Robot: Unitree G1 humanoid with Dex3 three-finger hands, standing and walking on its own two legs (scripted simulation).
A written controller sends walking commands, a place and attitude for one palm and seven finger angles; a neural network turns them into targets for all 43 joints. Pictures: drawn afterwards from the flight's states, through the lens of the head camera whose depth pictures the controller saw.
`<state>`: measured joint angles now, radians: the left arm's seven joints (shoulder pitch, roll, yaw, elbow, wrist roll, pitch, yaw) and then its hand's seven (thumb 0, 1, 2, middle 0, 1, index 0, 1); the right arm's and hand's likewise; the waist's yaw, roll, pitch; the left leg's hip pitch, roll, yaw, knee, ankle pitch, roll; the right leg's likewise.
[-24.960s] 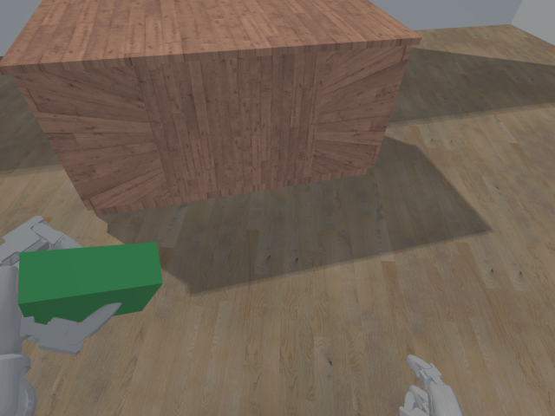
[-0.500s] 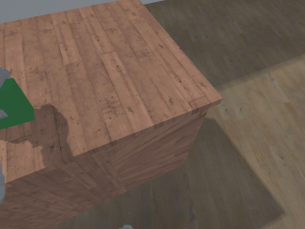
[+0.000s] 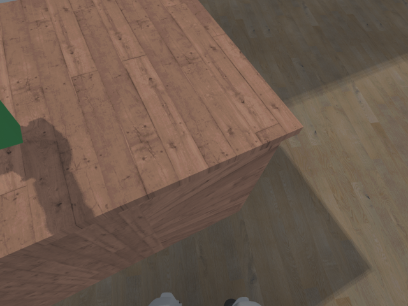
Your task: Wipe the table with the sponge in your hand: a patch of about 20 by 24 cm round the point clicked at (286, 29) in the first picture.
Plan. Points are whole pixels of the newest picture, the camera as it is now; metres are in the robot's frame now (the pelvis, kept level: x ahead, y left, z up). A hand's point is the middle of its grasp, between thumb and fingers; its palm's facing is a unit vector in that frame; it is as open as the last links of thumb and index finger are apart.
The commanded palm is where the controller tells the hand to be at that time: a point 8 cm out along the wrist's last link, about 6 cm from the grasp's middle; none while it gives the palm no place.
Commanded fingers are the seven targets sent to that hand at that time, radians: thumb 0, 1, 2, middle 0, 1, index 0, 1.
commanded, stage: slide across to the middle lane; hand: left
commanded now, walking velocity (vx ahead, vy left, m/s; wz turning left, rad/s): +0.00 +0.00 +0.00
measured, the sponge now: out of the picture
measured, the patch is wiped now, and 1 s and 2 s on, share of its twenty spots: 0.35 0.40 0.40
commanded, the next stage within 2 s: wipe back along the middle lane in 0.70 s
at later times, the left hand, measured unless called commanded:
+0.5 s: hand out of the picture +0.46 +0.38 +0.11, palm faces -0.16 +0.02 -0.99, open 9.0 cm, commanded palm +0.46 +0.36 +0.16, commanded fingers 0.00 0.10 1.30 -1.20 -1.60 -1.20 -1.60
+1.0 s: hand (12, 94) +0.47 +0.35 +0.11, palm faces -0.17 +0.02 -0.99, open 8.9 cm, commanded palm +0.45 +0.33 +0.15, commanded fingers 0.00 0.10 1.30 -1.20 -1.60 -1.20 -1.60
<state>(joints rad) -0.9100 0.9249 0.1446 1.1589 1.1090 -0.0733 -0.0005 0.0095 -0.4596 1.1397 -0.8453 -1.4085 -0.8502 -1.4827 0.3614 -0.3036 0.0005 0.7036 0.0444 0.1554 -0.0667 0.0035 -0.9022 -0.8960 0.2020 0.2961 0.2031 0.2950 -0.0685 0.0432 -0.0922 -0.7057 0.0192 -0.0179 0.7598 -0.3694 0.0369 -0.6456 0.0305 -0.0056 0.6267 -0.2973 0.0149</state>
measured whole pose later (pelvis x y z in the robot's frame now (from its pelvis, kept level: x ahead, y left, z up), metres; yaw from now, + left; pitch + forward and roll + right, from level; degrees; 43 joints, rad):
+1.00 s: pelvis +0.02 -0.01 +0.01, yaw +1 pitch +16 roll -3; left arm -0.90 0.76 0.04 1.13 1.07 0.06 0.05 -0.01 -0.44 1.14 -0.83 -1.44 -0.83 -1.51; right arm 0.36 -0.30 -0.02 0.74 0.04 0.14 -0.05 0.00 -0.90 -0.90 0.20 0.30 0.20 0.29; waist -0.08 0.06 -0.09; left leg -0.57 0.02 -0.02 0.64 -0.34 0.02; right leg -0.52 0.03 -0.01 0.52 -0.28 0.00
